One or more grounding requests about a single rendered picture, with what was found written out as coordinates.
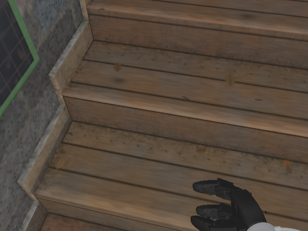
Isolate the right robot hand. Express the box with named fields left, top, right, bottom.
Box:
left=191, top=178, right=267, bottom=231

